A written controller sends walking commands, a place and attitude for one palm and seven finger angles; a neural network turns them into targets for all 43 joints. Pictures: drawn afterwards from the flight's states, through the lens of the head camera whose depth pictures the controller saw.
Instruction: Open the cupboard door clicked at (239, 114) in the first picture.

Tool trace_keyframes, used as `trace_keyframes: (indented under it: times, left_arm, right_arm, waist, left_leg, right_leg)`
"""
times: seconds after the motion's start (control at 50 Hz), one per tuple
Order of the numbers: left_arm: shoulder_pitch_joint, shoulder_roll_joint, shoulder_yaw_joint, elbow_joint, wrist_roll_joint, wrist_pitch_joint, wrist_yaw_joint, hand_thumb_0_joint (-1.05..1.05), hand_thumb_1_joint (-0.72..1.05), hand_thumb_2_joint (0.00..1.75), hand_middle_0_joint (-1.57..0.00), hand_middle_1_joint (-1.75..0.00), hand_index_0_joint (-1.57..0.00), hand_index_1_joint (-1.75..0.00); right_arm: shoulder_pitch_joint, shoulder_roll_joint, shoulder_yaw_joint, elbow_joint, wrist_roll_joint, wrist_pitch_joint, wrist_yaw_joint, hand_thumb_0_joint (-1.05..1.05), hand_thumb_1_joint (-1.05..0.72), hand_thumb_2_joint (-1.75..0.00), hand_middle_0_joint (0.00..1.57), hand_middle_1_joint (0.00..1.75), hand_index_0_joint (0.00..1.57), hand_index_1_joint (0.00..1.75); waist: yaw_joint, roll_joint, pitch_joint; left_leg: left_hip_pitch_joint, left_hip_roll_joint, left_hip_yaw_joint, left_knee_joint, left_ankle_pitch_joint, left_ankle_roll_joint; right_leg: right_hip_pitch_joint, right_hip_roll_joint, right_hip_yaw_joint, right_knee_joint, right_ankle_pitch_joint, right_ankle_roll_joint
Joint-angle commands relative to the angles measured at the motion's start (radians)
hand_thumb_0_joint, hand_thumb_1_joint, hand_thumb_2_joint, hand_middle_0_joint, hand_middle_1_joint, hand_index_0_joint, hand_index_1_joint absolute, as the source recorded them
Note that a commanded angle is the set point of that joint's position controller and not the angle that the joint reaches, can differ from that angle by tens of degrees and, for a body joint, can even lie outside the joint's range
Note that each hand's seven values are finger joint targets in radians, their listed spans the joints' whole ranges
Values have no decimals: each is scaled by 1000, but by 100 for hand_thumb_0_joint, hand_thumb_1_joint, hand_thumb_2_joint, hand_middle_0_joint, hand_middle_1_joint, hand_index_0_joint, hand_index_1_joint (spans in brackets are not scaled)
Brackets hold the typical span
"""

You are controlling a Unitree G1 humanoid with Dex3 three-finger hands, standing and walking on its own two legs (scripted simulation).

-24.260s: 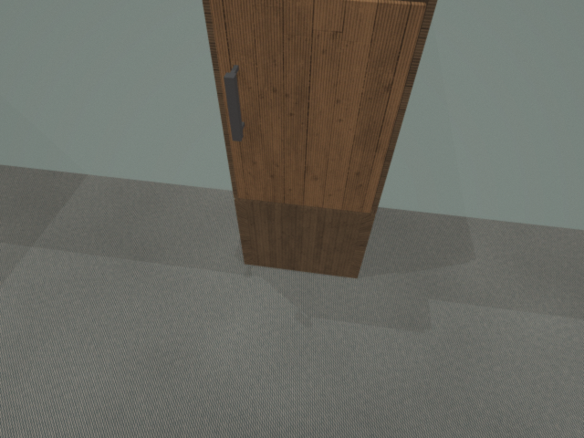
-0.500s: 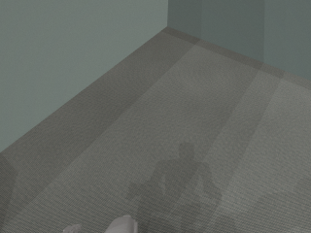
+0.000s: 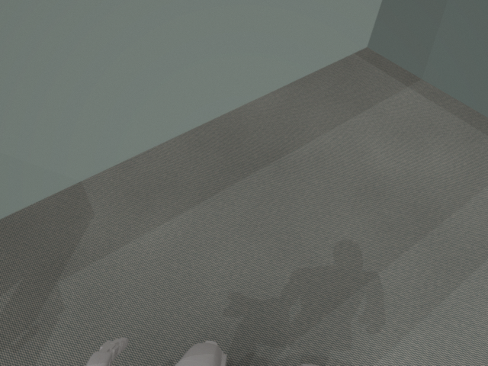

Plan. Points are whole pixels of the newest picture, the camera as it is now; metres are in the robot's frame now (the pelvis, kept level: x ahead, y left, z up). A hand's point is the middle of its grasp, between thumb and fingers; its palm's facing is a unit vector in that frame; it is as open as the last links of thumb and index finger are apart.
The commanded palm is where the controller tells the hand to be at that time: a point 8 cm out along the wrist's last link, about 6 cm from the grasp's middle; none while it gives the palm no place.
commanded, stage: turn to face it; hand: left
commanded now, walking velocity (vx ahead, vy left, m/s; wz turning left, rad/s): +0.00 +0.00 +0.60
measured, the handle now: out of the picture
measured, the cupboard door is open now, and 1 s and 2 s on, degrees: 44 44 44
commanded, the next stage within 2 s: none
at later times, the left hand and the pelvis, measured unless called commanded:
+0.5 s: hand out of the picture +0.04 +0.23 -0.15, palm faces +0.31 -0.92 -0.26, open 7.4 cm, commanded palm none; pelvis +0.02 -0.01 +0.01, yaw +17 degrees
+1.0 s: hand out of the picture -0.03 +0.18 -0.18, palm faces +0.58 -0.78 -0.22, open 7.4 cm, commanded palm none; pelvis +0.04 -0.02 +0.00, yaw +36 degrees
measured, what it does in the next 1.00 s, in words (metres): steps on the spot, turning left: left foot, then right foot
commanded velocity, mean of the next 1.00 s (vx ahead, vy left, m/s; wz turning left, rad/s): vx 0.00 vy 0.00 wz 0.60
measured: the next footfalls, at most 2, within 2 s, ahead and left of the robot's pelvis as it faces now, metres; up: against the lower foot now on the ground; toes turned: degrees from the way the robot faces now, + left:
left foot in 0.26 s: +0.04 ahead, +0.12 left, +0.00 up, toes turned +16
right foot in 0.62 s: +0.11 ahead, -0.14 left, +0.00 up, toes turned +19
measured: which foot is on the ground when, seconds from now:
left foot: up 0.00-0.24, down 0.26-0.60, up 0.62-0.90, down 0.92-1.00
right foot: down 0.00-0.26, up 0.28-0.60, down 0.62-0.92, up 0.94-1.00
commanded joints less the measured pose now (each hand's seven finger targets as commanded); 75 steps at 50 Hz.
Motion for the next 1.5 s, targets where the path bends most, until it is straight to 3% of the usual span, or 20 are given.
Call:
trace_keyframes:
  times: [0.0, 0.12, 0.2, 0.22, 0.24, 0.26, 0.36, 0.54, 0.56, 0.6, 0.7, 0.8, 0.86, 0.9, 1.02, 1.22, 1.26, 1.28, 1.36, 1.48]
  left_arm:
    - [27, 144, 27, -64, -5, -17, 23, 0, 90, 90, -20, -30, -20, -30]
    - [110, 192, 46, -21, 3, -18, 21, 0, 90, 90, -20, -30, -20, -30]
    - [87, 204, 57, -20, -12, -12, 12, 0, 90, 90, -20, -30, -20, -30]
    - [78, 175, 51, -35, -17, -7, 7, 0, 90, 90, -20, -30, -20, -30]
    - [50, 99, 30, -81, -25, -2, 0, 0, 90, 90, -20, -30, -20, -30]
    - [-30, 115, 23, -108, -11, 14, 6, 0, 90, 90, -20, -30, -20, -30]
    - [-10, 101, 33, -39, -15, 24, -4, 0, 90, 90, -20, -30, -20, -30]
    - [75, 100, 31, -34, -21, 8, -1, 0, 90, 90, -20, -30, -20, -30]
    - [120, 137, 41, -27, -17, -2, 5, 0, 90, 90, -20, -30, -20, -30]
    - [134, 270, 56, -36, 1, -10, 17, 0, 90, 90, -20, -30, -20, -30]
    - [8, 150, 29, -65, -4, -14, 23, 0, 90, 90, -20, -30, -20, -30]
    - [96, 204, 49, -26, 1, -13, 19, 0, 90, 90, -20, -30, -20, -30]
    - [72, 207, 56, -24, -15, -8, 12, 0, 90, 90, -20, -30, -20, -30]
    - [24, 92, 23, -97, -24, 4, 1, 0, 90, 90, -20, -30, -20, -30]
    - [-19, 99, 31, -45, -15, 23, -4, 0, 90, 90, -20, -30, -20, -30]
    - [72, 109, 33, -38, -20, 9, 0, 0, 90, 90, -20, -30, -20, -30]
    - [143, 248, 64, -33, 3, -13, 18, 0, 90, 90, -20, -30, -20, -30]
    - [117, 269, 51, -48, -1, -8, 18, 0, 90, 90, -20, -30, -20, -30]
    - [-17, 134, 23, -79, -8, -14, 22, 0, 90, 90, -20, -30, -20, -30]
    - [107, 192, 46, -27, -1, -16, 21, 0, 90, 90, -20, -30, -20, -30]
  right_arm:
    - [-46, -73, -20, -94, 1, -29, 11, 0, -90, -90, 20, 30, 20, 30]
    - [-97, -20, 7, -98, 10, -36, 23, 0, -90, -90, 20, 30, 20, 30]
    - [2, -63, -1, -80, 6, -48, 17, 0, -90, -90, 20, 30, 20, 30]
    - [64, -131, -18, -70, -1, -55, 16, 0, -90, -90, 20, 30, 20, 30]
    - [141, -252, -49, -62, -10, -58, 7, 0, -90, -90, 20, 30, 20, 30]
    - [200, -271, -53, -37, -6, -50, -5, 0, -90, -90, 20, 30, 20, 30]
    - [41, -169, -23, -70, -6, -65, -30, 0, -90, -90, 20, 30, 20, 30]
    - [-20, -181, -39, -82, -4, -47, -18, 0, -90, -90, 20, 30, 20, 30]
    - [-26, -150, -36, -93, 3, -46, -15, 0, -90, -90, 20, 30, 20, 30]
    - [-25, -85, -27, -127, 5, -46, -2, 0, -90, -90, 20, 30, 20, 30]
    - [-23, -56, -13, -79, 4, -25, 15, 0, -90, -90, 20, 30, 20, 30]
    - [-72, -27, 6, -89, 10, -40, 21, 0, -90, -90, 20, 30, 20, 30]
    - [36, -74, -5, -66, 5, -51, 17, 0, -90, -90, 20, 30, 20, 30]
    - [183, -277, -54, -46, -8, -58, 4, 0, -90, -90, 20, 30, 20, 30]
    - [52, -173, -23, -66, -6, -68, -31, 0, -90, -90, 20, 30, 20, 30]
    - [-25, -180, -41, -85, -4, -43, -17, 0, -90, -90, 20, 30, 20, 30]
    - [-19, -69, -28, -121, 12, -44, -7, 0, -90, -90, 20, 30, 20, 30]
    - [-32, -95, -31, -129, 2, -41, 0, 0, -90, -90, 20, 30, 20, 30]
    - [-9, -70, -25, -73, 0, -21, 16, 0, -90, -90, 20, 30, 20, 30]
    - [-89, -25, 5, -86, 8, -34, 22, 0, -90, -90, 20, 30, 20, 30]
  waist:
    - [3, -277, -120]
    - [54, -249, -152]
    - [-6, -188, -192]
    - [-39, -29, -236]
    - [-83, 286, -248]
    - [-107, 166, -230]
    - [-12, 102, -165]
    - [34, 127, -165]
    - [58, 29, -174]
    - [73, -348, -160]
    - [2, -269, -112]
    - [49, -258, -145]
    - [-17, -177, -196]
    - [-98, 312, -253]
    - [-15, 125, -174]
    - [39, 113, -142]
    - [73, -316, -164]
    - [68, -306, -137]
    - [-14, -258, -86]
    - [56, -231, -143]
  left_leg:
    - [-119, 52, 58, 300, 1, -26]
    - [13, 21, 180, -132, 8, -25]
    - [245, 13, 195, -441, 229, 6]
    - [429, 125, 58, -508, 451, 55]
    - [560, 421, -324, -530, 875, 226]
    - [514, 476, -343, -529, 887, 299]
    - [337, 266, -138, -552, 686, 193]
    - [143, 183, -186, -475, 490, 142]
    - [51, 127, -160, -396, 369, 97]
    - [-136, -42, 52, 96, -158, -3]
    - [-79, 49, 95, 187, 1, -35]
    - [34, 16, 190, -183, 23, -24]
    - [268, 11, 190, -465, 274, 5]
    - [543, 440, -360, -537, 943, 251]
    - [351, 253, -143, -541, 709, 188]
    - [93, 167, -221, -482, 418, 138]
    - [-164, -58, 14, -121, -15, 0]
    - [-130, -37, 23, 129, -147, -1]
    - [-103, 40, 58, 294, 50, -30]
    - [2, 26, 175, -121, 13, -32]
  right_leg:
    - [166, -278, 159, -282, 499, -135]
    - [306, -283, 34, -196, 707, -114]
    - [214, -274, -45, -40, 613, -43]
    - [48, -222, -93, 132, 417, 13]
    - [-248, -72, -105, 367, -277, 91]
    - [-298, -64, 18, 486, -333, 78]
    - [-226, -45, 79, 494, -84, 82]
    - [152, 51, 13, -96, 52, 58]
    - [274, -6, 63, -247, 109, 45]
    - [258, -444, 441, -396, 212, -150]
    - [197, -265, 80, -274, 545, -123]
    - [306, -282, 21, -175, 713, -107]
    - [206, -263, -56, 7, 613, -28]
    - [-256, -55, -75, 422, -350, 93]
    - [-220, -43, 79, 487, -88, 81]
    - [183, 56, 26, -111, 58, 55]
    - [375, -326, 419, -395, 93, -71]
    - [213, -443, 445, -411, 128, -162]
    - [144, -254, 121, -321, 406, -119]
    - [318, -290, 19, -212, 686, -119]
